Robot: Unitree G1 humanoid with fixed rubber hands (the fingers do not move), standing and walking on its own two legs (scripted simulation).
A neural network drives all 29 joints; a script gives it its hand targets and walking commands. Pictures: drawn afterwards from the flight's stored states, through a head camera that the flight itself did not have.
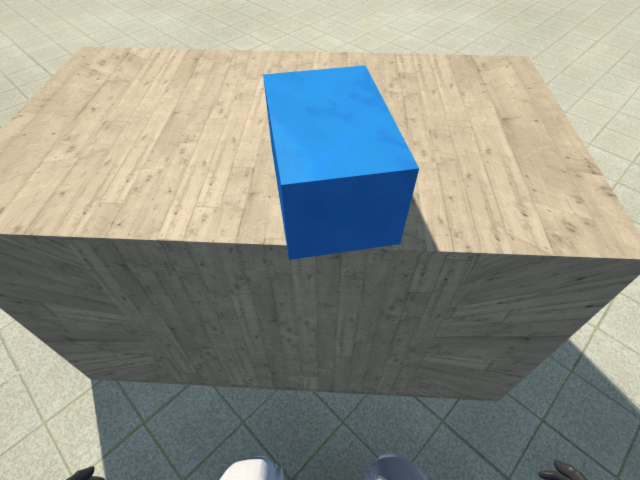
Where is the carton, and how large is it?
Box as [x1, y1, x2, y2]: [263, 65, 418, 259]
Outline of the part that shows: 365,65 263,74 271,145 289,259 397,244 400,242 418,167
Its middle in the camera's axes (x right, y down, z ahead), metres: +0.02 -0.13 +0.64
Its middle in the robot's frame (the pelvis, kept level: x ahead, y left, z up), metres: +0.59 +0.01 +0.06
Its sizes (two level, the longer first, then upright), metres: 0.281 0.180 0.157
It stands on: a pedestal, 0.69 m high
